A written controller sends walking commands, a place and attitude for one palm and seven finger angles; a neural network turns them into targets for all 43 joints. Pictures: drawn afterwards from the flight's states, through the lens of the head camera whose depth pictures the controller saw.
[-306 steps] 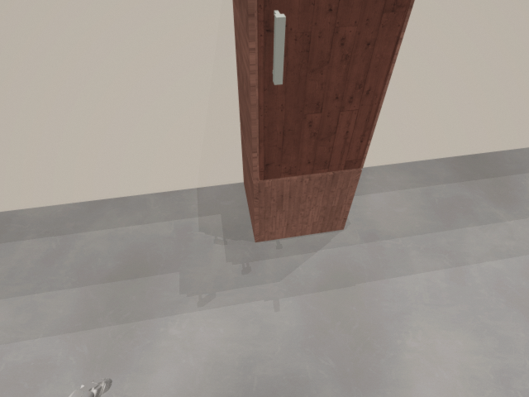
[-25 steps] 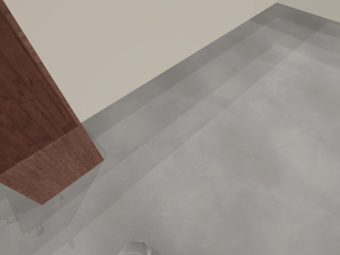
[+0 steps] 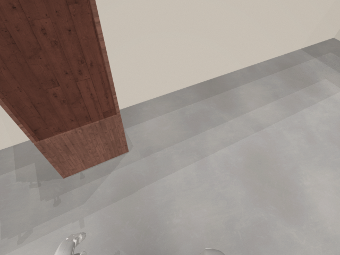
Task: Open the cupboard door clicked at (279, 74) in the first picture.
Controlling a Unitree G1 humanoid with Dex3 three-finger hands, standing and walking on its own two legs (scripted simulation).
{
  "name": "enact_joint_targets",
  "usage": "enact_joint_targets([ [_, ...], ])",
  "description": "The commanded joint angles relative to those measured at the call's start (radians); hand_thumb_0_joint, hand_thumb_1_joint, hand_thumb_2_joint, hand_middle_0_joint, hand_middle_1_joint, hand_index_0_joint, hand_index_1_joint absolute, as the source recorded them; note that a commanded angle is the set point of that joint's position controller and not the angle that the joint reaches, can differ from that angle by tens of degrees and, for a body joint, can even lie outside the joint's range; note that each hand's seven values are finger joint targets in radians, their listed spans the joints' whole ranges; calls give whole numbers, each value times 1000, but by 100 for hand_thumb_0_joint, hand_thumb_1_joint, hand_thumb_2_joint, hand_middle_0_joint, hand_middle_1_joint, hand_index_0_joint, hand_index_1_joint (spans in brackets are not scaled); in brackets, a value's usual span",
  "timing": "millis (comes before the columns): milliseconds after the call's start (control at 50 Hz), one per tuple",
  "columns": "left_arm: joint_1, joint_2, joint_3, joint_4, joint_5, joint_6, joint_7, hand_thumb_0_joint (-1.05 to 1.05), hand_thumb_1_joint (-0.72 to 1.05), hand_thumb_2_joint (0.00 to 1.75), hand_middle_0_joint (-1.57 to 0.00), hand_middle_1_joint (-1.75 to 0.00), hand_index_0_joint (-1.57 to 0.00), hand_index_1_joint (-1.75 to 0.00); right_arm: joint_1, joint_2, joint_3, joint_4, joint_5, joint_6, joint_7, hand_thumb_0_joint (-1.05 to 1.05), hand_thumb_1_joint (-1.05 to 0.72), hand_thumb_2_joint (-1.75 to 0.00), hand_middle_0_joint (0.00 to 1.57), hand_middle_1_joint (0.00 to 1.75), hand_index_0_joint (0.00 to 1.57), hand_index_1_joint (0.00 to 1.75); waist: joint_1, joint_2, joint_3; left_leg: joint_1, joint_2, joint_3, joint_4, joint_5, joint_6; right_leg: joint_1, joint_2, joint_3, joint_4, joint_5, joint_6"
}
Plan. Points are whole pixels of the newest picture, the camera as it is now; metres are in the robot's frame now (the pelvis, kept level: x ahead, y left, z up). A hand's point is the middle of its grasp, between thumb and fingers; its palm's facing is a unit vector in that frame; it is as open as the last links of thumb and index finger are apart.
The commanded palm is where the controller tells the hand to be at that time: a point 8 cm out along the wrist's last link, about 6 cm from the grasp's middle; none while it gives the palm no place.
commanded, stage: turn to face it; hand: left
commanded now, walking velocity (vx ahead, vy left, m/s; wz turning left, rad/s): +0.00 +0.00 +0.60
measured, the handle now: out of the picture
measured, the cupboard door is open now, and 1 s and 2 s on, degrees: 0 0 0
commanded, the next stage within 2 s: take the last steps up to it in 0.70 s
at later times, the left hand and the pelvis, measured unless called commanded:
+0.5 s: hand out of the picture -0.04 +0.16 -0.16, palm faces +0.33 -0.90 -0.27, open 7.4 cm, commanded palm none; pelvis -0.03 -0.04 +0.00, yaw +18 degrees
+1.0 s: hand out of the picture -0.10 +0.19 -0.17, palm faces +0.44 -0.87 -0.22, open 7.4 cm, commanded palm none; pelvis -0.06 -0.01 +0.00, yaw +25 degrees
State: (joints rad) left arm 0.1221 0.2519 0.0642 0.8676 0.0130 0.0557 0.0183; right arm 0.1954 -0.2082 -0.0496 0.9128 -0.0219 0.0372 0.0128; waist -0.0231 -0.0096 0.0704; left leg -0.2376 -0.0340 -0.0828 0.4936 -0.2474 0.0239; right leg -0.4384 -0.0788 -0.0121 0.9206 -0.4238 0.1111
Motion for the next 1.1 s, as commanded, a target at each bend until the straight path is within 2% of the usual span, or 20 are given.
enact_joint_targets([
  [0,-4,67,15,-93,-10,-36,4,0,90,90,-20,-30,-20,-30,17,-230,-70,-65,-6,-16,-20,0,-90,-90,20,30,20,30,-3,203,-116,60,228,-284,-76,524,144,68,44,-6,-166,-7,-17],
  [60,96,94,23,-69,-13,-55,8,0,90,90,-20,-30,-20,-30,-13,-218,-73,-77,4,-14,-18,0,-90,-90,20,30,20,30,50,148,-161,-47,165,-281,31,434,79,306,43,-9,-482,214,-27],
  [80,135,153,33,-63,-4,-69,15,0,90,90,-20,-30,-20,-30,15,-160,-66,-83,14,-16,-13,0,-90,-90,20,30,20,30,63,-21,-203,-204,93,-215,147,180,12,500,-105,116,-602,289,-60],
  [100,144,248,51,-63,11,-72,22,0,90,90,-20,-30,-20,-30,39,-93,-54,-106,13,-16,-11,0,-90,-90,20,30,20,30,66,-317,-205,-394,-62,-5,391,-327,-77,574,-395,372,-616,472,-171],
  [120,155,243,41,-70,2,-63,23,0,90,90,-20,-30,-20,-30,17,-152,-69,-106,3,-6,-15,0,-90,-90,20,30,20,30,72,-230,-187,-354,-14,-30,580,-380,-70,415,-450,354,-607,509,-244],
  [160,22,162,31,-92,1,-60,25,0,90,90,-20,-30,-20,-30,43,-148,-79,-64,0,18,-3,0,-90,-90,20,30,20,30,7,-183,-89,-330,27,-31,727,-247,-71,257,-339,239,-652,286,-218],
  [220,0,105,8,-94,1,-67,16,0,90,90,-20,-30,-20,-30,70,-126,-69,-26,-5,29,15,0,-90,-90,20,30,20,30,-12,-157,-18,-336,50,33,785,-99,-93,217,-233,36,-632,311,-179],
  [480,171,171,37,4,24,-54,18,0,90,90,-20,-30,-20,-30,-66,-79,-33,-48,11,12,11,0,-90,-90,20,30,20,30,77,-207,-82,-169,69,162,298,-227,-84,322,-315,-39,-553,449,-242],
  [540,157,165,40,26,14,-50,13,0,90,90,-20,-30,-20,-30,29,-88,-29,-22,12,-9,2,0,-90,-90,20,30,20,30,24,-171,-144,11,49,183,17,-48,-63,296,-278,-107,-412,521,-179],
  [560,157,140,33,28,3,-44,10,0,90,90,-20,-30,-20,-30,74,-128,-35,-6,11,-20,2,0,-90,-90,20,30,20,30,-3,-46,-173,147,85,140,-110,98,-52,216,-238,-151,-285,453,-130],
  [580,180,75,22,2,-6,-38,7,0,90,90,-20,-30,-20,-30,95,-227,-57,-11,3,-32,-4,0,-90,-90,20,30,20,30,-15,244,-194,297,327,-163,-163,385,36,-36,-109,-189,-89,77,-53],
  [600,120,44,-2,-24,0,-30,9,0,90,90,-20,-30,-20,-30,131,-285,-65,0,6,-23,-16,0,-90,-90,20,30,20,30,-40,327,-173,260,452,-261,-154,694,145,-119,-52,-110,48,-234,-30],
  [620,102,65,4,-20,3,-23,10,0,90,90,-20,-30,-20,-30,123,-269,-58,5,-1,-18,-19,0,-90,-90,20,30,20,30,-34,219,-155,191,457,-179,-133,635,182,-77,-67,-60,132,-201,-50],
  [660,99,65,10,29,5,-13,9,0,90,90,-20,-30,-20,-30,22,-203,-38,-3,-2,-25,-39,0,-90,-90,20,30,20,30,2,265,-91,118,349,-128,-155,549,138,-96,-65,-17,190,-80,-39],
  [720,143,63,9,70,4,-16,-2,0,90,90,-20,-30,-20,-30,-23,-170,-21,-14,4,-32,-40,0,-90,-90,20,30,20,30,25,165,-60,101,277,-53,-164,521,118,-67,-42,-26,198,17,-32],
  [800,141,42,1,82,2,-18,-1,0,90,90,-20,-30,-20,-30,25,-154,-20,10,5,-39,-41,0,-90,-90,20,30,20,30,14,143,-94,154,271,-69,-185,453,129,-38,-28,-25,107,32,-22],
  [960,68,5,-14,65,17,-45,-23,0,90,90,-20,-30,-20,-30,116,-136,-29,59,-10,-50,-37,0,-90,-90,20,30,20,30,-21,142,11,49,289,-228,-315,-253,163,23,0,-50,-162,-39,-61],
  [1040,233,-24,-13,132,13,-63,-24,0,90,90,-20,-30,-20,-30,82,-122,-23,76,-5,-49,-36,0,-90,-90,20,30,20,30,60,104,-3,-132,215,-156,-221,-348,108,336,48,-92,-446,97,-76],
  [1060,294,8,-5,157,18,-73,-20,0,90,90,-20,-30,-20,-30,83,-94,-20,81,1,-52,-34,0,-90,-90,20,30,20,30,88,22,0,-248,149,-101,-100,-356,70,472,12,-39,-539,84,-87],
  [1080,374,79,12,173,29,-83,-9,0,90,90,-20,-30,-20,-30,84,-23,-4,65,11,-57,-31,0,-90,-90,20,30,20,30,123,-198,-17,-417,34,43,171,-326,18,577,-191,219,-687,-158,-145],
])
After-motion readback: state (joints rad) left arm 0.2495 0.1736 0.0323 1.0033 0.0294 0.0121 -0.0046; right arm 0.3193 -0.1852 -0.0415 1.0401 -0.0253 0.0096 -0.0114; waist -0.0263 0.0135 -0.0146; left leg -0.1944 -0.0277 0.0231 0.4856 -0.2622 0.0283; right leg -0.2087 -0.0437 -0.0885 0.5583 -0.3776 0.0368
